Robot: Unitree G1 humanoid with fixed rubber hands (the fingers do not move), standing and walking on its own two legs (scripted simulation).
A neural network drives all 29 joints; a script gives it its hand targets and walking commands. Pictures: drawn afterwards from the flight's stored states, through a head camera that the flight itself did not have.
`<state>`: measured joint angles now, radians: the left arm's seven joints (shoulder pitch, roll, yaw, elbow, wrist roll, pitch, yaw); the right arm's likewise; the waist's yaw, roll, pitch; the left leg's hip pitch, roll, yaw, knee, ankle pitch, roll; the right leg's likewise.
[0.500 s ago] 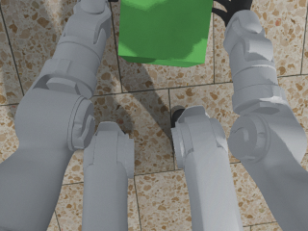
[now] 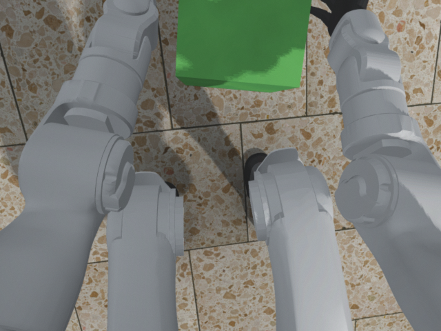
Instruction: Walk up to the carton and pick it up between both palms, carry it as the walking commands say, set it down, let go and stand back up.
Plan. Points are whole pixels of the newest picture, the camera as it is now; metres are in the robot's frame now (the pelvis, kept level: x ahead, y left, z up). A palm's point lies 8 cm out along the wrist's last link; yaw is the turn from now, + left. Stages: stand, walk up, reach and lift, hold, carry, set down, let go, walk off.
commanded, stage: set down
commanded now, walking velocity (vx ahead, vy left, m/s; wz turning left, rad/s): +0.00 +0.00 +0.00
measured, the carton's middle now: out of the picture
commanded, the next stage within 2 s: none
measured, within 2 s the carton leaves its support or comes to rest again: rests again in 0.12 s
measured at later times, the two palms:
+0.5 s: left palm out of the picture +0.55 +0.04 -0.20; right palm (343, 19) +0.49 -0.23 -0.19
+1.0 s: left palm out of the picture +0.55 +0.04 -0.20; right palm (343, 20) +0.49 -0.23 -0.19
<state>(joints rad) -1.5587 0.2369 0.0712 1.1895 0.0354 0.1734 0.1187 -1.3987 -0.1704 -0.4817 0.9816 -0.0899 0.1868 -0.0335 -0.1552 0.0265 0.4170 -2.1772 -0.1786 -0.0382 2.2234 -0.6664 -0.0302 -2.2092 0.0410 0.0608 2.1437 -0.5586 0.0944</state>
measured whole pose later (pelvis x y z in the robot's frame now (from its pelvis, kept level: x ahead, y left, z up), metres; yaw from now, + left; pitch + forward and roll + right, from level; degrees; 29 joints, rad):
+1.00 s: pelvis +0.00 +0.00 -0.01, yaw -1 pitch +33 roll -3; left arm -1.57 0.25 0.10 1.18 0.09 0.14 0.06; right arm -1.46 -0.21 -0.48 1.12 -0.05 0.12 -0.02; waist -0.15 0.01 0.48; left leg -2.18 -0.14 -0.04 2.26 -0.66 -0.02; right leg -2.20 0.03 0.03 2.17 -0.56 0.09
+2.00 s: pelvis -0.01 -0.01 +0.08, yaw -2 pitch +42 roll -1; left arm -1.54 0.35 0.08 1.11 -0.04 0.20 0.09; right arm -1.32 -0.21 -0.37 0.89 0.06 0.17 -0.13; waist -0.14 0.04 0.17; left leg -2.07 -0.07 -0.04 1.91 -0.58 -0.02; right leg -2.12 0.04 0.03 1.83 -0.45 0.04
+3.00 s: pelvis +0.05 -0.02 +0.30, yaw -1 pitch +45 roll +0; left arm -1.10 0.13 0.29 0.83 0.24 0.16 0.08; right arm -0.94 -0.08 -0.47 0.72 -0.18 0.11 -0.02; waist -0.10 0.03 -0.03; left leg -1.41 -0.06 -0.08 0.93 -0.30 -0.02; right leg -1.44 0.03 0.05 0.88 -0.21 0.02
